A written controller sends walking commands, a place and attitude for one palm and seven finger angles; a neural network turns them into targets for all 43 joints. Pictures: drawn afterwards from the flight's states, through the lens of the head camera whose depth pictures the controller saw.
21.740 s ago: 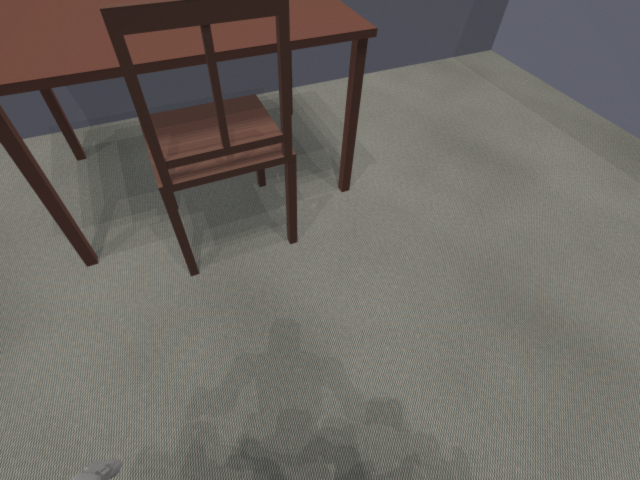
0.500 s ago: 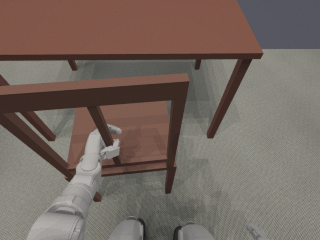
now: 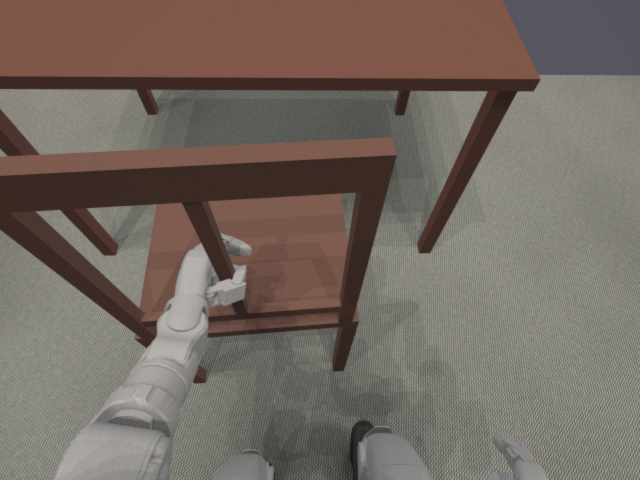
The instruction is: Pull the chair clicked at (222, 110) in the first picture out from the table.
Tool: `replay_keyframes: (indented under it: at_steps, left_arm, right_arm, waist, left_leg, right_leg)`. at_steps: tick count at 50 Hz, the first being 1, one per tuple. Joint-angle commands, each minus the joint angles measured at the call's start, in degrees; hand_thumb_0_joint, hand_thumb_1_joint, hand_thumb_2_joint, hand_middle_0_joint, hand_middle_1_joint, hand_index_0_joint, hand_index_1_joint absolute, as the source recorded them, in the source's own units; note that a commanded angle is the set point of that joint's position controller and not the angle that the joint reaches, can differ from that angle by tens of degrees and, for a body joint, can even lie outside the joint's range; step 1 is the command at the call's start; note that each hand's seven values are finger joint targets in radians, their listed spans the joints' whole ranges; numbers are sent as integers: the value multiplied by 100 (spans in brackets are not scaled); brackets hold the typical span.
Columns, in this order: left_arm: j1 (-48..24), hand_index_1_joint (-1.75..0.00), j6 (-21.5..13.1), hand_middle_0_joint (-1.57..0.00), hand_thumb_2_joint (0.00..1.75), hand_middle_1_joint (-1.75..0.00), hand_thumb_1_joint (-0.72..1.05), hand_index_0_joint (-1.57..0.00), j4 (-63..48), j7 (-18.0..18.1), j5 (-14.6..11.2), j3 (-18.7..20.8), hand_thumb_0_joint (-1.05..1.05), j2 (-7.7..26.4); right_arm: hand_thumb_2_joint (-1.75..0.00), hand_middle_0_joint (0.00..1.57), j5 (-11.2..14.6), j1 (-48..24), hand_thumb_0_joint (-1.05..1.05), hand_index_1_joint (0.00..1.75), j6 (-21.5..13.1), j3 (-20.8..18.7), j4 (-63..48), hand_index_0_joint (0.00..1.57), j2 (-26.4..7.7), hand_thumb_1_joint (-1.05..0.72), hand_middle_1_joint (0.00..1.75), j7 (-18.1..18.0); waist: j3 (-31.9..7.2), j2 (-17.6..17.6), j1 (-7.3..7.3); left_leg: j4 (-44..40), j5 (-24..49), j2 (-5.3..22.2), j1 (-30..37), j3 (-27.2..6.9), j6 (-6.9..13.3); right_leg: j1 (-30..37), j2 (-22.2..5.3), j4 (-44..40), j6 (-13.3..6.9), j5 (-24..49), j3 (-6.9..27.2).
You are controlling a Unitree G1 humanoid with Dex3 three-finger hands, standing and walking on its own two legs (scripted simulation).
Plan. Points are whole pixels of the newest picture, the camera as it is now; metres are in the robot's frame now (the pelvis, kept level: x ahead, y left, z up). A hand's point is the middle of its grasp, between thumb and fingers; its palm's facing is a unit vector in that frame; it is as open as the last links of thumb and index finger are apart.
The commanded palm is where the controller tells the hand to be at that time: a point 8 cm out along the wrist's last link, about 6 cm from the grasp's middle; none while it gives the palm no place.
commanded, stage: step backward, pulling the chair out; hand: left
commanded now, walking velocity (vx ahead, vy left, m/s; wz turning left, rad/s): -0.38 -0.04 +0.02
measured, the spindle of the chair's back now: (223, 266) +0.39 +0.14 -0.04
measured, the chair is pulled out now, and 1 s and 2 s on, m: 0.22 0.26 0.35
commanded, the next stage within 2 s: none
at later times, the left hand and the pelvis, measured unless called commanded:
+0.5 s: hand (230, 303) +0.34 +0.13 -0.06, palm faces -0.01 -0.98 -0.21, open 5.4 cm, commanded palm +0.33 +0.18 -0.05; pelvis -0.02 -0.01 -0.01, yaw +0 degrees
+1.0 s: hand (228, 309) +0.33 +0.13 -0.05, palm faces +0.01 -0.98 -0.20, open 5.4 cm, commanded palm +0.31 +0.18 -0.05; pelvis -0.04 -0.01 +0.00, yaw +2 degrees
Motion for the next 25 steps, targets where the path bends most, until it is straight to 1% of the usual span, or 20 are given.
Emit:
replay_keyframes:
  at_steps: [1,3,4,6,8,10,11,12,13,14,16,17,18,19,20,21,22,23,24,25]
  left_arm:
    - [-1570,-145,-567,-50,90,-145,90,-50,-1144,122,150,150,0,843]
    - [-1526,-145,-609,-50,90,-145,90,-50,-1007,150,166,262,0,1014]
    - [-1572,-145,-638,-50,90,-145,90,-50,-989,156,170,244,0,1008]
    - [-1643,-145,-688,-50,90,-145,90,-50,-856,183,187,276,0,1091]
    - [-1608,-145,-686,-50,90,-145,90,-50,-649,222,194,381,0,1266]
    - [-1629,-145,-693,-50,90,-145,90,-50,-528,218,213,306,0,1128]
    - [-1676,-145,-717,-50,90,-145,90,-50,-542,214,206,302,0,1120]
    - [-1692,-145,-741,-50,90,-145,90,-50,-571,208,196,290,0,1111]
    - [-1683,-145,-743,-50,90,-145,90,-50,-602,218,185,326,0,1182]
    - [-1661,-145,-751,-50,90,-145,90,-50,-622,215,174,254,0,1064]
    - [-1809,-145,-763,-50,90,-145,90,-50,-794,197,138,161,0,935]
    - [-1862,-145,-759,-50,90,-145,90,-50,-792,192,151,181,0,917]
    - [-1876,-145,-746,-50,90,-145,90,-50,-812,199,147,308,0,1083]
    - [-1858,-145,-714,-50,90,-145,90,-50,-746,170,169,253,0,987]
    - [-1903,-145,-699,-50,90,-145,90,-50,-790,146,192,226,0,953]
    - [-1923,-145,-682,-50,90,-145,90,-50,-812,130,203,198,0,931]
    - [-1894,-145,-673,-50,90,-145,90,-50,-816,126,211,177,0,926]
    - [-1824,-145,-643,-50,90,-145,90,-50,-810,139,222,276,0,1085]
    - [-1752,-145,-626,-50,90,-145,90,-50,-776,147,229,206,0,1025]
    - [-1698,-145,-625,-50,90,-145,90,-50,-735,170,211,236,0,1075]
  right_arm:
    - [-90,20,-33,325,0,30,-166,-280,-508,20,-927,-90,30,-92]
    - [-90,20,-31,405,0,30,-225,-294,-440,20,-959,-90,30,-108]
    - [-90,20,-29,425,0,30,-246,-274,-405,20,-903,-90,30,-96]
    - [-90,20,-3,544,0,30,-306,-278,-313,20,-872,-90,30,-86]
    - [-90,20,15,651,0,30,-352,-284,-162,20,-919,-90,30,-91]
    - [-90,20,9,655,0,30,-361,-215,-82,20,-888,-90,30,-80]
    - [-90,20,14,615,0,30,-366,-199,-80,20,-907,-90,30,-90]
    - [-90,20,13,556,0,30,-362,-190,-122,20,-941,-90,30,-108]
    - [-90,20,15,484,0,30,-358,-207,-169,20,-1034,-90,30,-135]
    - [-90,20,38,458,0,30,-349,-197,-240,20,-1017,-90,30,-140]
    - [-90,20,70,410,0,30,-357,-208,-366,20,-993,-90,30,-143]
    - [-90,20,63,440,0,30,-347,-233,-339,20,-992,-90,30,-158]
    - [-90,20,51,464,0,30,-336,-271,-315,20,-1037,-90,30,-176]
    - [-90,20,22,473,0,30,-311,-285,-293,20,-967,-90,30,-161]
    - [-90,20,7,445,0,30,-305,-290,-293,20,-930,-90,30,-139]
    - [-90,20,4,428,0,30,-295,-290,-308,20,-917,-90,30,-126]
    - [-90,20,10,415,0,30,-294,-293,-318,20,-902,-90,30,-113]
    - [-90,20,12,429,0,30,-292,-318,-313,20,-965,-90,30,-120]
    - [-90,20,11,453,0,30,-295,-295,-320,20,-910,-90,30,-88]
    - [-90,20,37,574,0,30,-307,-307,-292,20,-910,-90,30,-72]
  waist:
    - [-2447,581,144]
    - [-2265,340,142]
    - [-2303,176,143]
    - [-2329,-411,116]
    - [-2363,-810,95]
    - [-2458,-727,68]
    - [-2459,-532,63]
    - [-2405,-285,92]
    - [-2296,135,131]
    - [-2288,390,169]
    - [-2200,555,187]
    - [-2251,654,160]
    - [-2331,751,154]
    - [-2352,831,141]
    - [-2318,887,138]
    - [-2218,805,139]
    - [-2123,705,151]
    - [-2001,559,181]
    - [-1885,407,199]
    - [-1956,-118,193]
  left_leg:
    - [-757,576,724,-323,-454,297]
    - [-623,-61,546,-353,-377,279]
    - [-539,-410,448,-323,-330,274]
    - [-179,-995,117,-32,-105,207]
    - [160,-937,-91,393,23,157]
    - [-56,-706,-53,588,-16,166]
    - [-346,-607,40,593,-98,205]
    - [-652,-557,187,462,-274,268]
    - [-958,-544,366,296,-436,347]
    - [-1190,-534,560,23,-582,417]
    - [-1363,-508,843,-399,-718,534]
    - [-1292,-5,911,-394,-734,571]
    - [-1191,628,981,-271,-778,606]
    - [-1071,1098,1025,-263,-789,618]
    - [-947,1249,1032,-291,-726,595]
    - [-870,1022,971,-471,-663,536]
    - [-815,396,860,-744,-574,466]
    - [-750,-332,714,-927,-528,428]
    - [-534,-1135,507,-1029,-418,372]
    - [-83,-1596,199,-797,-282,289]
  right_leg:
    - [1897,-351,124,-73,-100,399]
    - [1537,-441,-239,-125,-720,591]
    - [1459,-527,-455,-122,-1059,690]
    - [1142,-800,-1203,-167,-1643,1011]
    - [871,-1041,-1731,-243,-2035,1133]
    - [977,-1029,-1636,-187,-1682,904]
    - [980,-896,-1488,-105,-1565,754]
    - [1027,-691,-1289,-9,-1582,608]
    - [1038,-475,-1090,71,-1698,496]
    - [1219,-310,-696,94,-1731,375]
    - [1503,-119,-34,75,-1551,312]
    - [1641,-65,265,71,-1034,261]
    - [1698,-26,414,83,-564,249]
    - [1841,-37,515,82,-255,253]
    - [1887,-95,503,47,-75,288]
    - [1918,-157,438,-5,-113,348]
    - [1923,-277,329,-76,-508,485]
    - [1802,-367,136,-143,-1031,647]
    - [1563,-566,-242,-228,-1682,908]
    - [1217,-804,-873,-318,-2326,1280]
